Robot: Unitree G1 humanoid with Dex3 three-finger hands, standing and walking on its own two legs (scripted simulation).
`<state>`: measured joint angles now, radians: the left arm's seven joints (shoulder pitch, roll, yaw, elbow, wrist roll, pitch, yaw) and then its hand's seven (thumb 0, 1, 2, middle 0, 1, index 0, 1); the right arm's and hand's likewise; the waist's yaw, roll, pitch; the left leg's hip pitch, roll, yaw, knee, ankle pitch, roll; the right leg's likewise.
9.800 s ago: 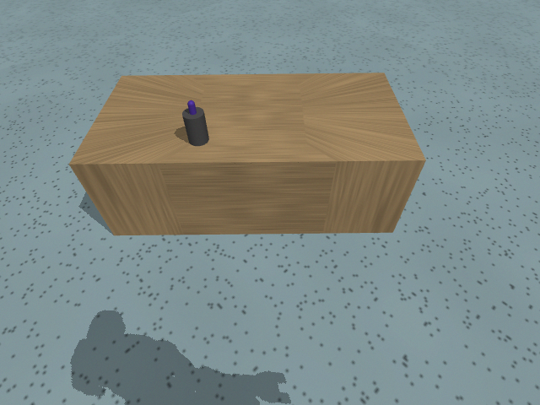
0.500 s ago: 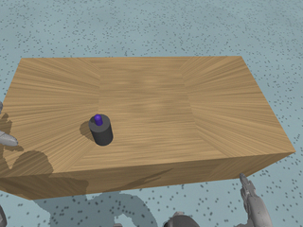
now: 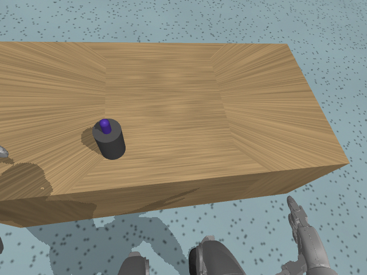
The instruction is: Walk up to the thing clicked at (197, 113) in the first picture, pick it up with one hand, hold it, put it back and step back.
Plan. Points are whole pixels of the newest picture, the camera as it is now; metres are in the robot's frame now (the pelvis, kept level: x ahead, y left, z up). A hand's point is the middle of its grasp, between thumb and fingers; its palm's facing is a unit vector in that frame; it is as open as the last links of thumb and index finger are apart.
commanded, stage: approach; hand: left
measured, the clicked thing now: (109, 136) +0.51 +0.17 -0.16
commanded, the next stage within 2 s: close in in 0.32 s
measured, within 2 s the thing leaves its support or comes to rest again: neither
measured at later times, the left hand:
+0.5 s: hand (88, 152) +0.46 +0.23 -0.17, palm faces +0.04 -1.00 +0.05, open 17.7 cm
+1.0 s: hand (107, 149) +0.47 +0.18 -0.18, palm faces +0.12 -0.99 +0.01, open 17.6 cm
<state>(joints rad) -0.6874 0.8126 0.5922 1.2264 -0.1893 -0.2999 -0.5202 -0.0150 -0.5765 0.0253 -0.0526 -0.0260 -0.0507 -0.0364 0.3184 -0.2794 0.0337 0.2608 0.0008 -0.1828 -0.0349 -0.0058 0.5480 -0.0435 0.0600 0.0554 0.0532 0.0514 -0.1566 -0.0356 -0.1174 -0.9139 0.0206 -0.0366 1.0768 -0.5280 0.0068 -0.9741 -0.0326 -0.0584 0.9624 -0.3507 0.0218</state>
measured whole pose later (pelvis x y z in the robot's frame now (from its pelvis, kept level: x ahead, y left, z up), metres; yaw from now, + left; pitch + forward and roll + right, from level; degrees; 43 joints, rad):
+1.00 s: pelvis -0.05 +0.00 -0.13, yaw -1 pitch +33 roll -5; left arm -0.79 0.58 0.49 1.20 -0.02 -0.59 -0.09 -0.02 -0.61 0.02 -0.07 -0.08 -0.09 -0.06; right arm 0.45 -0.32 -0.09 -0.32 -0.06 -0.10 0.07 -0.01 0.52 -0.04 0.07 0.06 0.06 0.05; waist -0.38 -0.03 -0.15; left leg -1.57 0.01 -0.07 1.65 -0.66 0.00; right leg -1.63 -0.05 -0.07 1.50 -0.45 0.02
